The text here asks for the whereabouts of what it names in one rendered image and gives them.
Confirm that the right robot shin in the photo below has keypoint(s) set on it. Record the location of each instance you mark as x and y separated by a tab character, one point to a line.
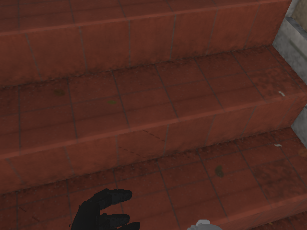
203	221

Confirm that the robot left hand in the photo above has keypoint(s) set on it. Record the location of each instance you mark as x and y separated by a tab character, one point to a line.
88	216

